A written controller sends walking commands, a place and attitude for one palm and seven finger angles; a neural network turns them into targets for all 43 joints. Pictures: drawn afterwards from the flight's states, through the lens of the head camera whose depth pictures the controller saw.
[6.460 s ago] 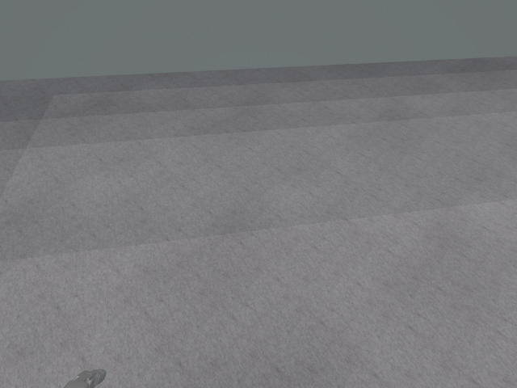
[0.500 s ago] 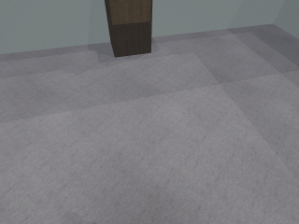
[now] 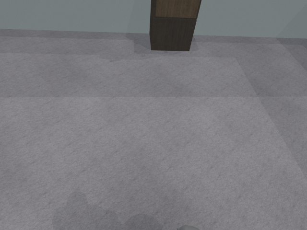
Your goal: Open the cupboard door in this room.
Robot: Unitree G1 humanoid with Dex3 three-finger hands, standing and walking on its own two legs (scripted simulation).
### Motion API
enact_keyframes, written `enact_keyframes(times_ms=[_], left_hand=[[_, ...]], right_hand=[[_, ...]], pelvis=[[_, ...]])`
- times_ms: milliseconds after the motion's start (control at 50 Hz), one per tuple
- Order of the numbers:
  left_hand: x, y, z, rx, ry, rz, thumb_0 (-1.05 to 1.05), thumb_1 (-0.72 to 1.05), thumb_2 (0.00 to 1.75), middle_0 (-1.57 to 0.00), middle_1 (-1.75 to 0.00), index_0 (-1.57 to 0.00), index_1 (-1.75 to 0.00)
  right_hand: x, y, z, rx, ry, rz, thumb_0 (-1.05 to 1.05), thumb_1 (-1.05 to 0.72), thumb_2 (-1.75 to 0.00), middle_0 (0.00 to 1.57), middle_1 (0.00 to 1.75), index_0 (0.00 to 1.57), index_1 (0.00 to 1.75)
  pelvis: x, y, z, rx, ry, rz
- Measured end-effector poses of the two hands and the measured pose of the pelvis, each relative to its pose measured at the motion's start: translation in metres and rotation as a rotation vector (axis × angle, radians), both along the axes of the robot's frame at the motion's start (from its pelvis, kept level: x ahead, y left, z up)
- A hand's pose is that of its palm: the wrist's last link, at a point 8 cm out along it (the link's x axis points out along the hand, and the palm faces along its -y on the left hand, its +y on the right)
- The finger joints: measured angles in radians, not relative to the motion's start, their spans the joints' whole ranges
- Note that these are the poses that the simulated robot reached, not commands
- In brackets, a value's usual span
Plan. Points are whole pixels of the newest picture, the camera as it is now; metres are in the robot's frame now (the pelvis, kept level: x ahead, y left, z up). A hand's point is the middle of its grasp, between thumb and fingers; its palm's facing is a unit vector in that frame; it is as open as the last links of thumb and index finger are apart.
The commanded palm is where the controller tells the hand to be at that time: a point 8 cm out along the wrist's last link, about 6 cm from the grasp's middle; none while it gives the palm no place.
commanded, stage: turn or walk to find it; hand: left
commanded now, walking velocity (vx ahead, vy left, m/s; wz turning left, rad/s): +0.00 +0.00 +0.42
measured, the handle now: out of the picture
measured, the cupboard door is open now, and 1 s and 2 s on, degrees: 0 0 0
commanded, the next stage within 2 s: stand and wait in 0.86 s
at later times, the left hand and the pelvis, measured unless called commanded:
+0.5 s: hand out of the picture +0.02 +0.13 -0.14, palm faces +0.22 -0.93 -0.29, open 7.4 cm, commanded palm none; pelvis +0.00 -0.07 +0.01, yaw +13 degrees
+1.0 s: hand out of the picture -0.08 +0.19 -0.17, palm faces +0.44 -0.87 -0.23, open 7.4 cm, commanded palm none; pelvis -0.02 -0.01 +0.01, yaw +24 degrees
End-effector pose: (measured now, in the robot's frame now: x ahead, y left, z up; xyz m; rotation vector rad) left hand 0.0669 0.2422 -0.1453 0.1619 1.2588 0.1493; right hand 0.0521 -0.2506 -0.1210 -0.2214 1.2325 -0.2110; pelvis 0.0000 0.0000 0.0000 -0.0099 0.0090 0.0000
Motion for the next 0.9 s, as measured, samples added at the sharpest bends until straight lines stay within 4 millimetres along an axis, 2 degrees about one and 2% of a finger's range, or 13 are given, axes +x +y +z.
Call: enact_keyframes(times_ms=[140, 280, 320, 420, 560, 620, 680, 820, 900], left_hand=[[0.008, 0.004, 0.021, 0.057, -0.044, 0.036, 0.00, 0.90, 0.90, -0.20, -0.30, -0.20, -0.30], [0.006, -0.022, 0.031, 0.115, -0.091, 0.065, 0.00, 0.90, 0.90, -0.20, -0.30, -0.20, -0.30], [-0.003, -0.033, 0.036, 0.124, -0.097, 0.076, 0.00, 0.90, 0.90, -0.20, -0.30, -0.20, -0.30], [-0.035, -0.054, 0.044, 0.117, -0.063, 0.150, 0.00, 0.90, 0.90, -0.20, -0.30, -0.20, -0.30], [-0.079, -0.074, 0.034, 0.072, 0.001, 0.248, 0.00, 0.90, 0.90, -0.20, -0.30, -0.20, -0.30], [-0.100, -0.075, 0.027, 0.052, 0.033, 0.290, 0.00, 0.91, 0.90, -0.21, -0.30, -0.20, -0.30], [-0.122, -0.073, 0.020, 0.033, 0.067, 0.331, 0.00, 0.90, 0.90, -0.21, -0.30, -0.20, -0.30], [-0.173, -0.046, -0.010, -0.012, 0.130, 0.432, 0.00, 0.90, 0.90, -0.21, -0.30, -0.20, -0.30], [-0.183, -0.027, -0.009, -0.011, 0.151, 0.458, 0.01, 0.90, 0.90, -0.20, -0.30, -0.20, -0.30]], right_hand=[[0.017, 0.002, -0.006, 0.054, 0.006, 0.055, 0.01, -0.91, -0.90, 0.20, 0.30, 0.20, 0.30], [0.020, -0.026, -0.033, 0.112, 0.049, 0.084, 0.01, -0.91, -0.90, 0.20, 0.30, 0.20, 0.30], [0.022, -0.036, -0.037, 0.117, 0.066, 0.097, 0.01, -0.91, -0.90, 0.20, 0.30, 0.20, 0.30], [0.035, -0.055, -0.031, 0.109, 0.092, 0.147, 0.01, -0.91, -0.90, 0.20, 0.30, 0.20, 0.30], [0.051, -0.065, -0.023, 0.065, 0.123, 0.224, 0.01, -0.91, -0.90, 0.20, 0.30, 0.19, 0.30], [0.062, -0.059, -0.020, 0.044, 0.128, 0.267, 0.01, -0.91, -0.90, 0.19, 0.30, 0.19, 0.30], [0.076, -0.045, -0.016, 0.030, 0.112, 0.316, 0.01, -0.91, -0.90, 0.19, 0.30, 0.19, 0.30], [0.116, 0.015, -0.008, 0.008, -0.012, 0.446, 0.01, -0.91, -0.90, 0.19, 0.30, 0.19, 0.30], [0.121, 0.044, 0.005, 0.015, -0.061, 0.489, 0.01, -0.91, -0.90, 0.20, 0.30, 0.20, 0.30]], pelvis=[[0.003, -0.012, 0.006, 0.010, 0.011, 0.051], [0.004, -0.043, -0.004, 0.031, 0.005, 0.110], [0.003, -0.050, -0.003, 0.034, -0.002, 0.138], [0.005, -0.063, 0.006, 0.061, -0.008, 0.185], [0.004, -0.069, 0.008, 0.052, -0.011, 0.259], [0.003, -0.066, 0.006, 0.044, -0.010, 0.289], [0.000, -0.060, 0.005, 0.036, -0.008, 0.315], [-0.013, -0.032, -0.009, 0.007, -0.009, 0.380], [-0.018, -0.021, -0.003, -0.001, -0.015, 0.393]])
